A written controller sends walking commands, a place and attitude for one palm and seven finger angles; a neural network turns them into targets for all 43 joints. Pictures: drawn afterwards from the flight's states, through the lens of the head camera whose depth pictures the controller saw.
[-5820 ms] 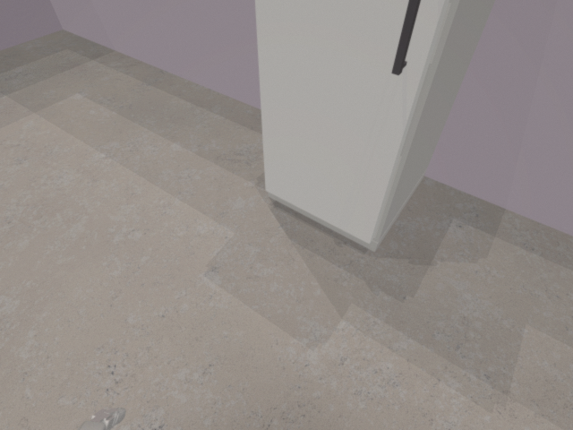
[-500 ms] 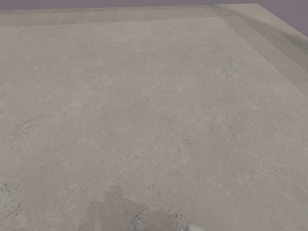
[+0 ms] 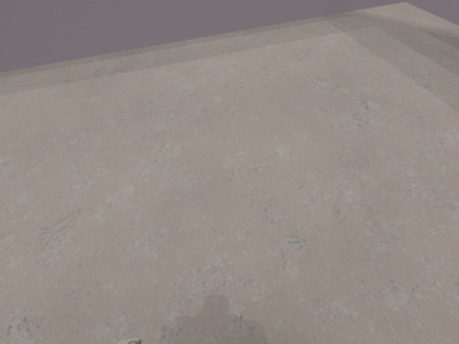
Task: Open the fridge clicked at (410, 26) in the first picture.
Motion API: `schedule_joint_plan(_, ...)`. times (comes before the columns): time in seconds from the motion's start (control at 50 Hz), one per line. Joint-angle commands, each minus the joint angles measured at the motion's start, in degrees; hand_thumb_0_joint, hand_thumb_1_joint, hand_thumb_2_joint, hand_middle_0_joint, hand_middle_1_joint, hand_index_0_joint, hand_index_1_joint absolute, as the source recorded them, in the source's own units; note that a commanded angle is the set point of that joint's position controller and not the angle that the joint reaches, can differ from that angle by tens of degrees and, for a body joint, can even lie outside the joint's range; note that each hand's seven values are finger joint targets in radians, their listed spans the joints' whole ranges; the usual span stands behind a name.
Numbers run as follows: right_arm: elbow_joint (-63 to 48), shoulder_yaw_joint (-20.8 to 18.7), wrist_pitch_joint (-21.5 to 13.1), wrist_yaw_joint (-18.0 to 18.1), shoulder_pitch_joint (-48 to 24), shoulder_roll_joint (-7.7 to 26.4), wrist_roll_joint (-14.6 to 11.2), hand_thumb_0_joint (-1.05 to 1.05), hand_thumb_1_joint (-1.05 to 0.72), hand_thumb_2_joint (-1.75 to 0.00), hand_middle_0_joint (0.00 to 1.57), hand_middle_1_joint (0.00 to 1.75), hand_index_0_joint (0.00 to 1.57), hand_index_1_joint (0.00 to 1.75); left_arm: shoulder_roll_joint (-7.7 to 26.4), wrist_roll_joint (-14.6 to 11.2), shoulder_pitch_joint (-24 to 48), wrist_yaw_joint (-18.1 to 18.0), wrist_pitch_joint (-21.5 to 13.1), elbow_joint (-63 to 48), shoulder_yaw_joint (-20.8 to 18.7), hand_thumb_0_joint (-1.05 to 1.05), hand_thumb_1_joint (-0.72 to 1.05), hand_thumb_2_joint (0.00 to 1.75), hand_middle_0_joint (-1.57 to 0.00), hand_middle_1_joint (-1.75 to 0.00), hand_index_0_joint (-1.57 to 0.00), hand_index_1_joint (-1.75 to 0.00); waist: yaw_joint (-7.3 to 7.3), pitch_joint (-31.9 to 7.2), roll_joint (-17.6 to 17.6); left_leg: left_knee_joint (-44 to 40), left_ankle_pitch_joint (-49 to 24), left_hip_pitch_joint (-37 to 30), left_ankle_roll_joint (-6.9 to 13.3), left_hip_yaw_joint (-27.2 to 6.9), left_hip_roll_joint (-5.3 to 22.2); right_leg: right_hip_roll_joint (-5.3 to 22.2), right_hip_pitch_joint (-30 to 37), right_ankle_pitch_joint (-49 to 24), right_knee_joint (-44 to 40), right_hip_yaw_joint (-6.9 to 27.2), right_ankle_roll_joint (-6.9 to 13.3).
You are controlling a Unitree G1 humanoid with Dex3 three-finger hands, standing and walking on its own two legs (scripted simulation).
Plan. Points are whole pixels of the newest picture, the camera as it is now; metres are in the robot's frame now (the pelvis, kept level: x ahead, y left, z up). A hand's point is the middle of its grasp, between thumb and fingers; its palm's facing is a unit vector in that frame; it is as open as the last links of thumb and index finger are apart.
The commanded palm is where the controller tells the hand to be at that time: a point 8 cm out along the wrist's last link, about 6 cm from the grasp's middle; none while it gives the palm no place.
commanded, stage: turn to face it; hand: right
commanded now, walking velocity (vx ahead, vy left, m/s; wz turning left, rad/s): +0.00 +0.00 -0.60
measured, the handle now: out of the picture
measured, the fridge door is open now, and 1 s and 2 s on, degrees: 0 0 0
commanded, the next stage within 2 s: none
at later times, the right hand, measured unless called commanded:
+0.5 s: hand out of the picture +0.12 -0.20 -0.14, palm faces +0.26 +0.93 -0.25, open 7.4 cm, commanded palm none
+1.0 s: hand out of the picture -0.09 -0.09 -0.14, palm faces +0.60 +0.75 -0.29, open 7.4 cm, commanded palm none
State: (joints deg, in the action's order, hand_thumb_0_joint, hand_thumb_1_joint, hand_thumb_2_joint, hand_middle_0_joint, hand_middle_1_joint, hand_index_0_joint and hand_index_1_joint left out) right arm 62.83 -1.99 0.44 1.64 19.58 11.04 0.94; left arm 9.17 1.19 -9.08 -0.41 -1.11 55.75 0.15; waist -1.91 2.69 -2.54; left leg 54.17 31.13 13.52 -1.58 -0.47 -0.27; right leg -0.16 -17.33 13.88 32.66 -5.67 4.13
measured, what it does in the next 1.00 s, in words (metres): steps on the spot, turning right: left foot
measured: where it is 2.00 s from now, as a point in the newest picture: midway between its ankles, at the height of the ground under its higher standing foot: outside the picture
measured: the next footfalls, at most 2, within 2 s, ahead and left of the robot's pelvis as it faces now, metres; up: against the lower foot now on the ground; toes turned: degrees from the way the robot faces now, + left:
left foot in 0.58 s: +0.08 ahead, +0.14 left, +0.00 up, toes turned -22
right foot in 1.16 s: -0.06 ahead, -0.04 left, +0.00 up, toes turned -49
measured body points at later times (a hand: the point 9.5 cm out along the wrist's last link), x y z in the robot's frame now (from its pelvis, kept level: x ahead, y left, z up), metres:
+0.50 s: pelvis +0.02 +0.03 +0.01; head +0.05 +0.02 +0.46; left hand +0.07 +0.27 -0.14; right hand +0.10 -0.25 -0.12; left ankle +0.04 +0.17 -0.70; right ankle +0.05 -0.07 -0.73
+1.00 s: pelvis +0.02 +0.08 +0.01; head +0.07 +0.07 +0.46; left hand +0.26 +0.24 -0.14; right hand -0.12 -0.13 -0.12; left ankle +0.04 +0.16 -0.73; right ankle -0.10 -0.04 -0.65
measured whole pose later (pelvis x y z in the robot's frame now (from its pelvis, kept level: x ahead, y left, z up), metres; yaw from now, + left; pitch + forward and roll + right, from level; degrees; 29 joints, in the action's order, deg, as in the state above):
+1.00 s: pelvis +0.02 +0.08 +0.01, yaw -37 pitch +0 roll -3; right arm 53.2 -1.3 0.7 1.1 17.4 10.4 1.5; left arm 17.2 1.4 -7.2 1.5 5.9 53.9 -5.0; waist -0.9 5.6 1.0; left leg 29.0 18.4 10.5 1.9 13.7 6.5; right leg 2.4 -25.6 22.8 59.3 -0.5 -5.5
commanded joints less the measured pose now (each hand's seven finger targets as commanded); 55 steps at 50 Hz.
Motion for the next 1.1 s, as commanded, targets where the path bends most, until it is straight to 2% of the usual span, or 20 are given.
schedule_joint_plan(0.0,-4.9,-1.6,-0.3,-0.1,-1.6,3.7,0.2,0.00,-0.90,-0.90,0.20,0.30,0.20,0.30,10.6,-0.2,-5.3,-1.2,0.1,-0.8,-2.8,0.00,0.90,0.90,-0.20,-0.30,-0.20,-0.30,1.58,-0.4,8.3,7.3,-5.1,10.3,-1.4,-0.9,3.8,15.2,3.7,-23.1,-17.5,20.5,4.7)
schedule_joint_plan(0.08,-6.5,-2.8,0.7,-0.1,-2.7,4.1,0.4,0.00,-0.90,-0.90,0.20,0.30,0.20,0.30,10.6,-0.4,-6.4,-0.9,0.5,-1.5,-4.4,0.00,0.90,0.90,-0.20,-0.30,-0.20,-0.30,1.57,-4.8,6.8,9.1,-11.4,13.7,-2.5,-0.8,4.0,12.7,6.1,-14.9,-18.3,19.9,3.3)
schedule_joint_plan(0.14,-8.3,-3.4,1.1,0.0,-6.1,4.7,0.5,0.00,-0.90,-0.90,0.20,0.30,0.20,0.30,10.9,-0.3,-7.6,-0.7,0.7,-1.6,-4.9,0.00,0.90,0.90,-0.20,-0.30,-0.20,-0.30,2.14,-4.2,8.3,9.1,-13.5,16.6,-3.3,-1.4,4.3,11.8,6.2,-11.3,-18.6,22.4,2.1)
schedule_joint_plan(0.32,-14.0,-3.4,1.1,0.0,-15.3,5.5,0.0,0.00,-0.90,-0.90,0.20,0.30,0.20,0.30,12.7,0.2,-11.0,-0.6,1.5,-2.0,-6.5,0.00,0.90,0.90,-0.20,-0.30,-0.20,-0.30,4.49,-5.2,9.5,0.1,-8.7,17.7,-3.7,-2.4,2.5,11.3,9.3,-12.3,-15.9,31.1,5.9)
schedule_joint_plan(0.36,-15.0,-3.1,1.1,0.1,-16.7,5.5,-0.2,0.00,-0.90,-0.90,0.20,0.30,0.20,0.30,13.2,0.3,-11.6,-0.6,1.7,-2.3,-6.8,0.00,0.90,0.90,-0.20,-0.30,-0.20,-0.30,4.95,-5.5,9.7,-3.3,-6.9,15.8,-3.3,-2.7,1.6,11.3,8.8,-13.8,-15.1,33.5,6.5)
schedule_joint_plan(0.44,-15.7,-2.9,1.0,0.4,-14.5,5.4,-0.7,0.00,-0.90,-0.90,0.20,0.30,0.20,0.30,14.2,0.4,-10.1,-0.4,2.3,-3.4,-7.4,0.00,0.90,0.90,-0.20,-0.30,-0.20,-0.30,4.22,-7.4,11.1,-10.9,-6.2,9.3,-2.2,-2.7,-0.6,9.8,7.5,-16.1,-13.7,35.6,6.0)
schedule_joint_plan(0.5,-15.3,-3.1,0.7,0.7,-10.7,6.5,-1.2,0.00,-0.90,-0.90,0.20,0.30,0.20,0.30,14.1,0.1,-7.8,0.0,2.8,-4.6,-7.7,0.00,0.90,0.90,-0.20,-0.30,-0.20,-0.30,2.58,-7.8,11.3,-23.4,-11.9,-1.7,-1.3,-1.5,-1.7,6.8,1.5,-14.2,-12.2,34.1,3.0)
schedule_joint_plan(0.52,-14.7,-3.4,0.5,0.8,-7.8,7.5,-1.1,0.00,-0.90,-0.90,0.20,0.30,0.20,0.30,13.6,-0.2,-6.2,0.2,2.9,-5.2,-7.8,0.00,0.90,0.90,-0.20,-0.30,-0.20,-0.30,1.05,-7.7,9.8,-31.4,-16.7,-8.8,-0.8,-1.3,-0.5,4.9,-3.7,-8.0,-11.0,32.1,0.6)
schedule_joint_plan(0.54,-14.7,-4.2,0.0,1.1,-6.3,10.9,-0.6,0.00,-0.90,-0.90,0.20,0.30,0.20,0.30,10.8,-0.7,-6.8,0.5,3.1,-5.7,-7.5,0.00,0.90,0.90,-0.20,-0.30,-0.20,-0.30,0.68,-8.2,1.2,-38.6,-14.2,-17.4,1.9,-8.9,8.2,1.2,-13.0,3.7,-3.6,26.5,-2.8)
schedule_joint_plan(0.56,-16.0,-4.9,-0.3,1.4,-7.6,16.3,0.5,0.00,-0.90,-0.90,0.20,0.30,0.20,0.30,7.6,-0.8,-7.8,0.3,3.0,-7.1,-7.1,0.00,0.90,0.90,-0.20,-0.30,-0.20,-0.30,0.75,-6.8,-15.8,-43.9,-10.0,-18.6,8.0,-27.3,25.1,-6.7,-23.4,15.9,12.6,13.0,-7.3)
schedule_joint_plan(0.58,-17.0,-4.1,0.1,1.5,-10.0,15.2,0.0,0.00,-0.90,-0.90,0.20,0.30,0.20,0.30,11.6,0.3,-5.8,0.3,2.9,-7.4,-7.7,0.00,0.90,0.90,-0.20,-0.30,-0.20,-0.30,1.33,-3.8,-9.0,-42.9,-14.3,-6.6,10.6,-24.0,28.7,-3.8,-19.6,18.0,23.2,11.7,-6.7)
schedule_joint_plan(0.6,-18.0,-3.4,-0.2,1.4,-14.4,11.9,-0.1,0.00,-0.90,-0.90,0.20,0.30,0.20,0.30,11.6,0.5,-6.9,0.8,3.6,-6.3,-7.8,0.00,0.90,0.90,-0.20,-0.30,-0.20,-0.30,4.02,-1.6,-6.1,-42.8,-14.3,-1.3,9.7,-17.3,23.6,-2.2,-17.3,13.1,29.1,12.3,-6.6)
schedule_joint_plan(0.62,-18.2,-3.1,-0.5,1.1,-16.6,10.5,-0.3,0.00,-0.90,-0.90,0.20,0.30,0.20,0.30,10.4,0.5,-7.8,1.1,4.4,-5.0,-7.8,0.00,0.90,0.90,-0.20,-0.30,-0.20,-0.30,5.26,0.2,-6.1,-42.2,-16.4,1.2,8.3,-13.4,20.2,-1.4,-16.2,10.5,33.1,10.8,-7.2)
schedule_joint_plan(0.64,-18.0,-2.5,-0.7,0.7,-16.5,9.1,-0.5,0.00,-0.90,-0.90,0.20,0.30,0.20,0.30,10.1,0.5,-8.0,1.5,4.7,-4.2,-7.5,0.00,0.90,0.90,-0.20,-0.30,-0.20,-0.30,5.69,1.5,-4.2,-40.2,-21.6,1.6,7.1,-8.1,17.1,-0.5,-16.0,7.5,35.9,9.4,-7.8)
schedule_joint_plan(0.68,-17.3,-2.0,-1.3,0.6,-13.7,7.8,-0.4,0.00,-0.90,-0.90,0.20,0.30,0.20,0.30,9.3,0.3,-8.3,1.9,4.8,-4.2,-7.1,0.00,0.90,0.90,-0.20,-0.30,-0.20,-0.30,5.32,1.8,-5.2,-37.8,-32.2,-1.5,5.6,-2.2,15.1,0.0,-17.5,4.3,37.5,7.7,-8.6)
schedule_joint_plan(0.74,-15.5,-2.1,-1.4,0.5,-7.3,8.6,-0.4,0.00,-0.90,-0.90,0.20,0.30,0.20,0.30,10.2,0.3,-4.8,1.8,5.2,-5.3,-6.9,0.00,0.90,0.90,-0.20,-0.30,-0.20,-0.30,2.62,-0.2,-7.4,-36.0,-37.8,-7.0,5.7,-0.9,16.1,1.0,-18.9,3.7,38.0,7.1,-9.7)
schedule_joint_plan(0.86,-13.8,-2.4,-1.3,0.5,-1.7,10.3,0.3,0.00,-0.90,-0.90,0.20,0.30,0.20,0.30,10.5,0.1,2.4,1.9,5.5,-6.9,-6.1,0.00,0.90,0.90,-0.20,-0.30,-0.20,-0.30,0.36,-0.7,-7.5,-34.6,-41.6,-11.2,7.6,-0.3,19.1,2.4,-18.6,7.3,32.8,5.8,-10.1)
schedule_joint_plan(0.96,-12.6,-2.6,-0.9,0.6,1.0,11.5,0.8,0.00,-0.90,-0.90,0.20,0.30,0.20,0.30,9.7,-0.3,7.5,2.0,4.8,-8.2,-4.8,0.00,0.90,0.90,-0.20,-0.30,-0.20,-0.30,-1.10,-2.9,-8.9,-32.0,-48.3,-13.9,8.9,2.0,20.7,2.5,-14.3,11.0,22.1,2.9,-9.1)
schedule_joint_plan(1.04,-12.4,-3.5,-0.4,0.4,0.5,13.5,0.9,0.00,-0.90,-0.90,0.20,0.30,0.20,0.30,9.0,-0.7,7.3,1.9,3.8,-8.9,-4.0,0.00,0.90,0.90,-0.20,-0.30,-0.20,-0.30,-1.46,-5.8,-10.6,-28.1,-51.7,-13.9,8.2,5.5,21.7,1.5,-5.9,10.7,8.9,-0.6,-7.2)
schedule_joint_plan(1.08,-12.1,-3.7,-0.2,0.2,-0.2,13.9,0.6,0.00,-0.90,-0.90,0.20,0.30,0.20,0.30,9.9,-0.6,4.4,1.8,3.2,-8.7,-4.2,0.00,0.90,0.90,-0.20,-0.30,-0.20,-0.30,0.23,-7.9,-9.5,-23.0,-50.5,-12.0,5.6,8.8,20.8,0.6,1.5,3.6,-1.8,-2.1,-6.3)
